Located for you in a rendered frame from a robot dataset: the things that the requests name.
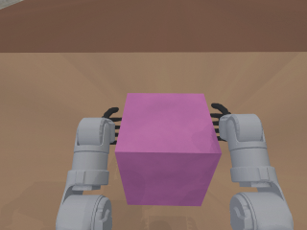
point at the robot right hand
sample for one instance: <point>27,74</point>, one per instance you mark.
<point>218,115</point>

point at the left robot forearm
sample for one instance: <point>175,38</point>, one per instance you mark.
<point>89,166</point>

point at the robot left hand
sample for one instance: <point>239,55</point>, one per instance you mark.
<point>113,119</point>

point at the left robot upper arm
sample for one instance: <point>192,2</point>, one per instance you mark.
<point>85,212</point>

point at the right robot forearm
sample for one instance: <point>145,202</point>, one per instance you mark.
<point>249,156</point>

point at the right robot upper arm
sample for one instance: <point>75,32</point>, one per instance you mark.
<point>259,211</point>

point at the carton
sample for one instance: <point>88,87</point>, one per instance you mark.
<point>167,149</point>

